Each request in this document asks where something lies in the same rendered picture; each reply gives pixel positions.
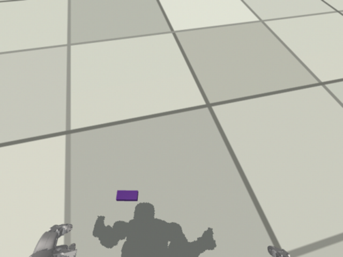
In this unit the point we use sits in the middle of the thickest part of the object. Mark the small box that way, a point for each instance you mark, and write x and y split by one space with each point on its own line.
127 195

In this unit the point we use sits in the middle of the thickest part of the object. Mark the right robot hand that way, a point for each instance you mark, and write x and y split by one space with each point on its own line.
276 252

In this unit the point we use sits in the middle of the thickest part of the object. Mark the left robot hand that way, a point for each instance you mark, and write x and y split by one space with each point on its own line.
48 242

